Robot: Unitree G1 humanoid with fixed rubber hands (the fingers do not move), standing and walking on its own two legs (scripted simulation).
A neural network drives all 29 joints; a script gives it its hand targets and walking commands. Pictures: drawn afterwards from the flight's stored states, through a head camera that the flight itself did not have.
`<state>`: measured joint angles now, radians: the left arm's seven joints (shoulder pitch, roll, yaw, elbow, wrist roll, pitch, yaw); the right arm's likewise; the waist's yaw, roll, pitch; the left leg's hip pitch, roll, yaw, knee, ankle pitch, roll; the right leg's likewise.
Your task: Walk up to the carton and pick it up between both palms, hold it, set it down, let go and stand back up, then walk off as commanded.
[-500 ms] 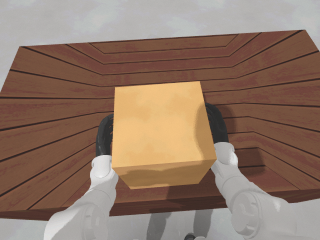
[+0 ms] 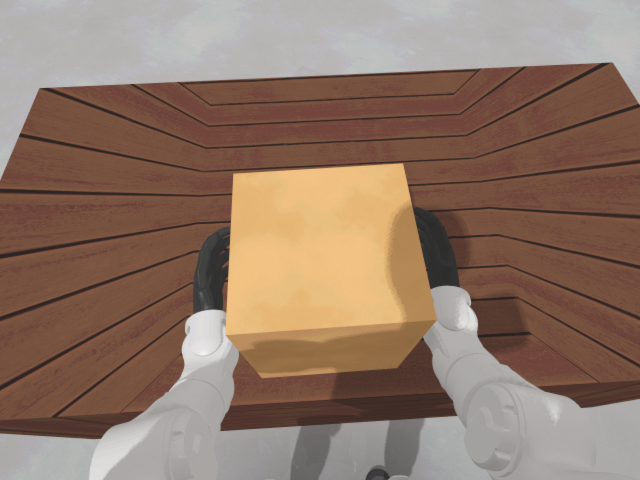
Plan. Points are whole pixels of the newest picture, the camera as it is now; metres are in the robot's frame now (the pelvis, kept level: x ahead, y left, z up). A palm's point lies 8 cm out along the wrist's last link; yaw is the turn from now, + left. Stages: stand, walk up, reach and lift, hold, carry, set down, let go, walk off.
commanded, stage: reach and lift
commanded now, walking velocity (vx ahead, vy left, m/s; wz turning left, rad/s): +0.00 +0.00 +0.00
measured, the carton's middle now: (324, 282) +0.39 +0.01 -0.06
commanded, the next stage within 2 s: none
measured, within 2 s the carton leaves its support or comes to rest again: leaves its support in 0.64 s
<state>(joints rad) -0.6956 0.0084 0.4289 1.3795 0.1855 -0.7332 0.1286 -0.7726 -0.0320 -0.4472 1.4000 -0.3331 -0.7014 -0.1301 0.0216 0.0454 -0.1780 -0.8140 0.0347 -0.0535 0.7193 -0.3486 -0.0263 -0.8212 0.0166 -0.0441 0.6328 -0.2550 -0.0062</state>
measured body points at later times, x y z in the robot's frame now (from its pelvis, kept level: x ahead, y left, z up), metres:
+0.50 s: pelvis +0.00 +0.00 +0.00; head +0.11 +0.00 +0.44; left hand +0.36 +0.17 -0.04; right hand +0.39 -0.14 -0.02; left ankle -0.03 +0.13 -0.71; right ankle +0.01 -0.12 -0.71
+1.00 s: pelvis -0.02 +0.00 +0.01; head +0.02 -0.01 +0.46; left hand +0.36 +0.16 +0.03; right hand +0.39 -0.15 +0.06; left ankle -0.03 +0.13 -0.71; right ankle +0.01 -0.12 -0.71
